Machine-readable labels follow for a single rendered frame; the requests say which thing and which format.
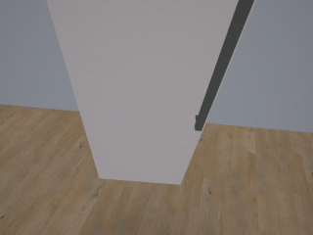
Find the handle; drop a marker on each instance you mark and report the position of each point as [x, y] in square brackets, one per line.
[232, 37]

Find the fridge door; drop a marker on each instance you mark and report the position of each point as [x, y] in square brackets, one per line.
[139, 71]

